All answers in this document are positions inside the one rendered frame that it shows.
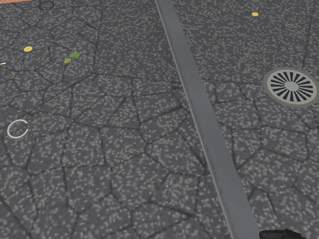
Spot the robot right hand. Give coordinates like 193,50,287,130
259,228,306,239

